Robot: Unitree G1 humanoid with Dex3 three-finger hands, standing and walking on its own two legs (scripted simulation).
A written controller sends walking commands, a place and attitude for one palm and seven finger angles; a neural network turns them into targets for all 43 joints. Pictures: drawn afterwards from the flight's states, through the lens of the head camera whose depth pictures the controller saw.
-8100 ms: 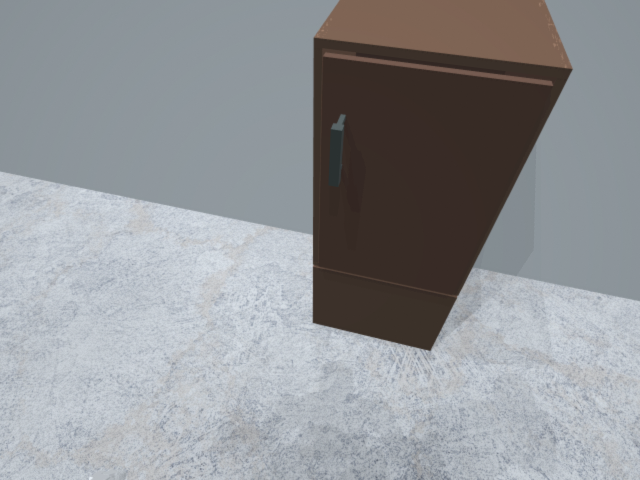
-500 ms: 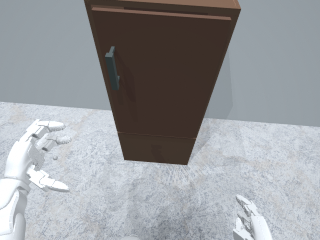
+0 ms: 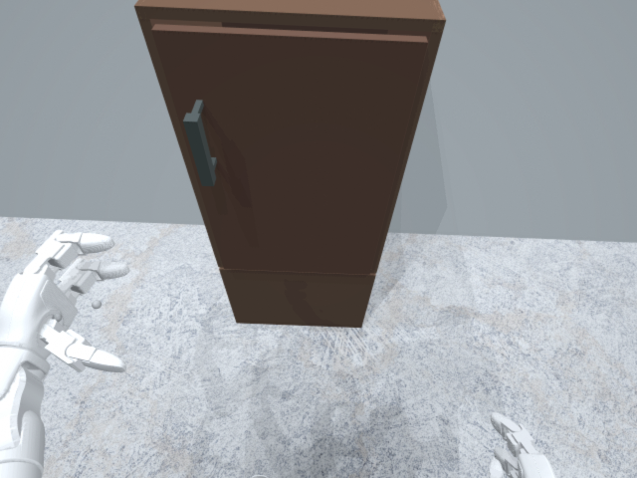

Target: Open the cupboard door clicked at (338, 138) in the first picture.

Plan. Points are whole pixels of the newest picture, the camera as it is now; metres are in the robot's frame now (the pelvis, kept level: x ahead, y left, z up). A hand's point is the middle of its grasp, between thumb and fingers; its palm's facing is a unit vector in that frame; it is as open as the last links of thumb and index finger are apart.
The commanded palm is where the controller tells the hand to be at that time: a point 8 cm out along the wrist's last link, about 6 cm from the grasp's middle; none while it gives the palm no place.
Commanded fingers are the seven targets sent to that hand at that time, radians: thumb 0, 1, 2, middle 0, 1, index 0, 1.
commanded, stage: raise the hand with hooked fingers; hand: left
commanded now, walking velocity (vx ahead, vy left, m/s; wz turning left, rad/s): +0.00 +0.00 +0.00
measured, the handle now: (203, 144) +0.60 +0.22 +0.05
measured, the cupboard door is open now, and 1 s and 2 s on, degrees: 0 0 0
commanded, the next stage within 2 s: move the hooked fingers beside the handle in 0.14 s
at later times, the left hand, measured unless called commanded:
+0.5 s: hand (106, 280) +0.32 +0.27 +0.08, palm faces +0.04 -1.00 -0.03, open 14.0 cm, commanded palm +0.30 +0.32 +0.07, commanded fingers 0.00 -0.50 0.30 -0.30 -1.20 -0.30 -1.20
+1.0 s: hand (122, 229) +0.40 +0.29 +0.07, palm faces +0.02 -1.00 -0.01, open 14.0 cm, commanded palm +0.38 +0.33 +0.07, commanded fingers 0.00 -0.50 0.30 -0.30 -1.20 -0.30 -1.20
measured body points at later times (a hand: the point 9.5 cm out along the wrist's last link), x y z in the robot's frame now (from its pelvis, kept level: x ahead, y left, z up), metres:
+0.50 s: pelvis -0.01 -0.01 +0.00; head +0.04 +0.00 +0.44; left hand +0.31 +0.33 +0.08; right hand +0.14 -0.26 -0.09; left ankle -0.01 +0.11 -0.70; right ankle +0.01 -0.11 -0.70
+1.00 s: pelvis -0.01 +0.00 -0.01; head +0.08 +0.02 +0.43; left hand +0.39 +0.34 +0.07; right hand +0.05 -0.27 -0.11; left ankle -0.01 +0.11 -0.70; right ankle +0.01 -0.11 -0.70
